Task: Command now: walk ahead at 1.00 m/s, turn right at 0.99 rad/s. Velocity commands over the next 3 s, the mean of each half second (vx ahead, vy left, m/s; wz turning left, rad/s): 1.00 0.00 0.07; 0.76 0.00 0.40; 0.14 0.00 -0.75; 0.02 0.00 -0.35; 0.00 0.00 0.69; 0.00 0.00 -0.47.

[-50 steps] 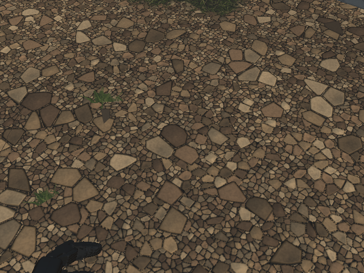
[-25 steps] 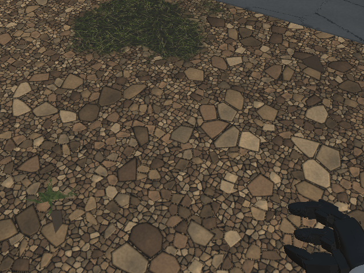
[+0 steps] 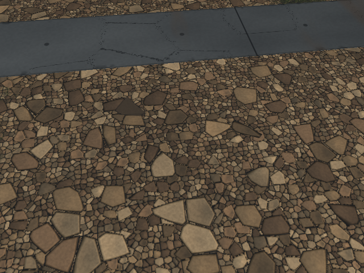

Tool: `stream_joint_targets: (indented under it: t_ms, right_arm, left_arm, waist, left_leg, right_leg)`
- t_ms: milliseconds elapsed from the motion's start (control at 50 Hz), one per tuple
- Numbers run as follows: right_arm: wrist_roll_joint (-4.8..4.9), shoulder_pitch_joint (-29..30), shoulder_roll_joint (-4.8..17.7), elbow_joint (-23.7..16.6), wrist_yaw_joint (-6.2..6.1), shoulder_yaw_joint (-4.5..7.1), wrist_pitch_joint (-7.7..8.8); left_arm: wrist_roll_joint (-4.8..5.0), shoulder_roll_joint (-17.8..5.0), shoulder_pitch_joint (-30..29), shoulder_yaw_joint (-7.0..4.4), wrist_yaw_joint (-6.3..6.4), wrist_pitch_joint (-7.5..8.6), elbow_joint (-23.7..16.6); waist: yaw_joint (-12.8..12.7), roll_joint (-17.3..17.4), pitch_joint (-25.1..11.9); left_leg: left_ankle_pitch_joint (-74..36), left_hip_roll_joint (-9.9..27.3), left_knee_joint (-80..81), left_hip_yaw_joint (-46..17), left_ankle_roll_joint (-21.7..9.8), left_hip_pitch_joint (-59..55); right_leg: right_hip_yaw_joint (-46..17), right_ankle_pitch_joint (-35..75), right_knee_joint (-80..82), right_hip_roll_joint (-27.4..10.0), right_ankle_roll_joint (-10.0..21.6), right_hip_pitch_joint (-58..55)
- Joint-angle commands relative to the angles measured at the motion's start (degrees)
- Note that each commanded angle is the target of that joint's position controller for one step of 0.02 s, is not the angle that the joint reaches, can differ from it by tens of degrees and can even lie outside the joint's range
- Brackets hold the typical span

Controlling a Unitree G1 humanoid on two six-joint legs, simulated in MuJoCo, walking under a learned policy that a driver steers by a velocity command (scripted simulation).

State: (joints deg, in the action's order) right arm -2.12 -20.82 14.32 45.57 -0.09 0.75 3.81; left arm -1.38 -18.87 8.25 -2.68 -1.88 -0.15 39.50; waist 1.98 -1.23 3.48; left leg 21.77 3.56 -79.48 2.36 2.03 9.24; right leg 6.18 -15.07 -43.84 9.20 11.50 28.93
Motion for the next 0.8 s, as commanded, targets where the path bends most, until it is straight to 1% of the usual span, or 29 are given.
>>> stream_joint_targets:
  t_ms: [20, 40, 60, 80, 100, 160, 200, 260, 280, 320, 340, 360, 380, 400, 420, 440, 460, 480, 500, 540, 560, 600, 640, 680, 720, 740, 760, 780, 800]
  right_arm:
    - [-0.57, 7.7, 10.5, -11.0, -0.27, 1.51, 3.13]
    - [-1.47, 5.5, 10.0, -10.3, -0.36, 1.19, 2.00]
    - [-2.05, 3.2, 9.4, -9.0, -0.30, 1.06, 0.47]
    - [-2.15, 2.7, 7.8, -8.9, 0.01, 0.71, -0.62]
    - [-1.96, 5.0, 6.5, -9.5, 0.53, 0.24, -0.93]
    - [0.20, 15.3, 3.8, -12.7, 1.82, -0.90, -0.66]
    - [1.55, 18.7, 3.6, -12.7, 2.65, -0.88, -0.43]
    - [1.71, 21.2, 5.2, -12.5, 3.00, -0.13, -0.17]
    - [1.48, 21.2, 6.0, -12.0, 3.03, 0.33, -0.06]
    - [1.28, 16.9, 8.2, -10.6, 2.84, 1.34, -0.20]
    - [1.29, 9.4, 9.8, -8.4, 2.58, 2.17, -0.46]
    - [1.35, -3.1, 11.5, -4.3, 2.13, 3.24, -0.80]
    - [0.83, -14.9, 14.4, -1.2, 1.35, 4.78, -1.25]
    - [0.52, -14.9, 21.3, -0.4, 1.04, 7.15, -2.17]
    - [1.29, -8.2, 18.2, -2.7, 1.81, 6.76, -2.32]
    - [1.47, -5.3, 16.5, -3.0, 1.53, 6.43, -1.98]
    - [1.59, -5.0, 12.7, -1.6, 1.38, 5.62, -1.92]
    - [1.59, -4.3, 11.0, -0.7, 1.03, 5.00, -1.62]
    - [1.40, -3.0, 10.3, -0.4, 0.69, 4.46, -1.28]
    - [1.68, -2.5, 11.1, -0.7, 0.97, 4.45, -0.19]
    - [1.88, -2.0, 12.0, -1.1, 1.12, 4.72, 0.18]
    - [1.94, -2.0, 12.2, -1.6, 1.12, 5.12, 0.57]
    - [2.58, -3.0, 12.8, -1.5, 1.42, 5.73, 0.70]
    - [3.05, -5.3, 13.7, -1.0, 1.54, 6.20, 0.75]
    - [2.88, -5.7, 14.3, -1.0, 0.90, 6.61, 0.45]
    - [2.66, -6.4, 14.5, -0.2, 0.45, 6.61, 0.37]
    - [2.36, -8.1, 14.8, 0.8, 0.11, 6.52, 0.47]
    - [2.23, -7.7, 15.2, 1.5, -0.04, 6.42, 0.70]
    - [2.19, -6.1, 13.2, 1.0, -0.18, 5.91, 1.10]
  left_arm:
    - [0.34, -12.0, 12.4, -4.50, 2.04, 0.57, 0.7]
    - [0.32, -10.5, 10.6, -3.83, 2.35, 1.73, 0.3]
    - [0.35, -7.6, 9.3, -2.68, 2.43, 2.73, 0.7]
    - [0.48, -6.0, 9.1, -1.95, 2.28, 3.72, 1.2]
    - [0.41, -5.5, 9.2, -1.70, 2.09, 4.62, 1.9]
    - [0.99, -5.7, 11.4, -1.89, 0.80, 6.50, 3.5]
    - [1.80, -6.0, 14.2, -1.76, 0.28, 7.52, 4.7]
    - [0.84, -7.6, 16.8, -1.78, 0.98, 7.70, 7.1]
    - [0.48, -8.1, 17.5, -1.73, 1.50, 7.55, 7.6]
    - [-0.99, -10.1, 17.5, -2.01, 2.85, 6.63, 7.9]
    - [-2.04, -10.8, 16.2, -2.17, 3.46, 5.80, 7.6]
    - [-2.83, -11.1, 13.1, -2.32, 3.97, 4.84, 6.8]
    - [-2.73, -10.3, 9.9, -1.97, 4.20, 4.75, 5.5]
    - [0.86, -3.1, 13.8, -0.47, 2.68, 6.07, 2.4]
    - [-0.54, -5.0, 11.2, 0.41, 2.46, 7.49, 0.4]
    - [-0.65, -5.2, 5.6, 0.98, 2.29, 8.19, -1.1]
    - [-0.99, -4.9, 4.4, 1.57, 1.97, 8.68, -1.7]
    - [-1.96, -3.9, 1.8, 1.86, 1.79, 7.98, -3.1]
    - [-2.98, -3.2, 2.8, 2.34, 1.56, 6.65, -3.6]
    - [-3.50, -2.3, 2.9, 3.05, 1.23, 4.35, -4.5]
    - [-3.33, -2.1, 0.2, 3.39, 1.03, 3.95, -5.8]
    - [-1.94, -1.6, -7.5, 4.14, 0.25, 4.35, -9.1]
    - [-1.01, -0.5, -11.4, 4.54, -0.16, 4.56, -10.0]
    - [-0.47, -1.0, -12.9, 4.27, 0.09, 4.79, -10.5]
    - [-0.51, -2.3, -13.3, 3.83, 0.55, 5.14, -10.8]
    - [-1.05, -3.0, -10.9, 3.41, 0.98, 5.41, -9.7]
    - [-1.67, -4.2, -6.4, 2.71, 1.61, 5.90, -8.0]
    - [-1.93, -4.9, 1.8, 2.08, 2.23, 6.73, -5.6]
    - [-2.38, -6.9, 11.1, 1.23, 3.01, 7.53, -3.1]
  waist:
    - [-4.1, 6.9, -4.7]
    - [-1.4, 6.9, -3.0]
    - [1.0, 8.1, -1.9]
    - [1.9, 7.5, -1.7]
    - [1.6, 6.6, -0.1]
    - [-2.2, 3.0, 3.0]
    - [-4.8, 2.8, 3.0]
    - [-5.9, 1.6, 3.9]
    - [-5.8, 1.2, 2.2]
    - [-2.6, -3.5, -3.0]
    - [1.3, -5.3, -7.1]
    - [7.3, -5.7, -11.9]
    - [13.6, -3.0, -15.4]
    - [7.2, 21.9, -20.2]
    - [6.1, 11.8, -23.6]
    - [5.4, 4.6, -15.7]
    - [2.6, -2.4, -9.1]
    - [0.5, -4.4, -4.7]
    - [-2.3, -3.2, -1.8]
    - [-4.0, -0.4, 0.5]
    - [-3.9, -0.1, 1.8]
    - [-2.0, 1.9, 4.5]
    - [0.6, 2.8, 3.3]
    - [2.4, 4.4, 0.8]
    - [2.7, 4.5, -0.8]
    - [2.2, 3.6, -2.1]
    - [1.1, 3.3, -5.6]
    - [-3.1, 3.7, -9.7]
    - [-7.5, 5.1, -13.9]
  left_leg:
    - [-0.7, 1.8, -2.6, -7.0, -0.5, 37.9]
    - [-0.1, 3.1, 1.2, -7.3, 0.2, 32.8]
    - [0.9, 4.6, 4.5, -6.8, 0.7, 28.8]
    - [1.9, 5.6, 9.3, -6.1, 1.2, 26.1]
    - [-1.4, 6.4, 14.5, -4.7, 1.3, 25.3]
    - [-21.6, 6.6, 32.3, -1.6, -1.4, 22.0]
    - [-33.4, 4.5, 40.3, 1.0, -4.3, 17.8]
    - [-33.9, 1.3, 46.8, 2.2, -7.7, 21.3]
    - [-30.8, -1.7, 47.5, 3.8, -8.4, 20.9]
    - [-21.8, -6.9, 46.4, 5.9, -9.8, 16.3]
    - [-17.4, -9.1, 45.3, 6.1, -10.9, 10.2]
    - [-14.0, -10.3, 45.5, 6.2, -12.0, -0.5]
    - [-6.9, -6.3, 44.9, -0.4, -14.9, -15.2]
    - [3.4, 9.4, 51.2, -35.6, -26.4, -34.9]
    - [4.6, 12.4, 61.7, -52.5, -28.8, -35.9]
    - [5.3, 12.2, 63.0, -46.1, -26.9, -28.7]
    - [2.2, 10.3, 65.1, -40.7, -23.8, -17.6]
    - [-0.4, 6.9, 66.1, -34.9, -21.3, -8.7]
    - [-2.8, 4.5, 67.0, -32.0, -20.7, -1.5]
    - [-4.7, 1.1, 69.2, -27.4, -20.9, 6.9]
    - [-5.5, -0.5, 71.1, -25.3, -20.9, 10.6]
    - [-10.3, -2.4, 73.6, -23.3, -19.7, 16.1]
    - [-17.5, -4.2, 73.2, -21.6, -16.7, 15.4]
    - [-28.0, -2.7, 70.8, -23.0, -15.2, 8.9]
    - [-32.9, -1.7, 66.6, -24.3, -13.5, 2.0]
    - [-43.3, -1.8, 62.5, -22.8, -12.4, -3.0]
    - [-55.7, -1.6, 55.3, -21.5, -10.7, -7.8]
    - [-60.7, -2.4, 44.7, -19.4, -8.6, -9.6]
    - [-52.7, -4.2, 32.2, -18.3, -7.0, -3.9]
  right_leg:
    - [-44.7, -3.1, 30.7, -20.1, 11.4, -33.7]
    - [-40.6, 3.9, 29.9, -18.7, 11.1, -25.7]
    - [-35.4, 7.6, 30.3, -17.3, 10.3, -19.8]
    - [-32.1, 6.8, 31.7, -16.2, 9.7, -14.8]
    - [-28.4, 8.0, 33.8, -14.5, 8.8, -11.7]
    - [-17.7, 15.7, 37.6, -10.5, 4.3, -9.3]
    - [-15.0, 18.8, 42.4, -11.9, 1.8, -12.6]
    - [-9.8, 33.2, 42.8, -14.8, -1.4, -27.4]
    - [-7.6, 45.3, 40.0, -15.2, -2.7, -32.3]
    - [-5.0, 69.8, 29.1, -17.3, -5.2, -38.9]
    - [-4.1, 78.4, 18.8, -18.4, -6.1, -40.0]
    - [-2.2, 79.5, 3.3, -18.3, -6.9, -36.5]
    - [-0.9, 67.1, -18.5, -15.7, -7.1, -23.3]
    - [-2.4, 8.2, -48.9, -2.5, -13.1, 6.8]
    - [-11.6, -6.5, -52.1, -2.4, -11.4, 16.7]
    - [-14.6, -3.2, -48.0, -7.2, -10.9, 19.1]
    - [-13.6, -0.9, -40.0, -10.3, -9.9, 16.0]
    - [-13.1, -2.0, -34.4, -12.3, -10.2, 13.1]
    - [-12.3, -3.1, -31.4, -12.8, -10.9, 10.3]
    - [-10.4, -5.4, -24.2, -14.3, -12.5, 8.1]
    - [-8.8, -2.8, -19.2, -14.7, -13.2, 7.1]
    - [-6.9, 7.4, -6.2, -14.7, -14.5, 3.2]
    - [-5.6, 18.3, 3.9, -12.7, -14.6, -2.5]
    - [-5.8, 23.0, 8.0, -11.3, -13.9, -4.7]
    - [-7.0, 20.9, 13.3, -10.3, -13.2, -6.3]
    - [-5.6, 19.3, 15.7, -8.7, -12.3, -7.7]
    - [-4.1, 17.4, 16.5, -6.4, -11.0, -11.7]
    - [-3.5, 21.2, 19.2, -6.5, -9.6, -19.0]
    - [-7.0, 24.0, 17.4, -12.0, -7.9, -29.9]
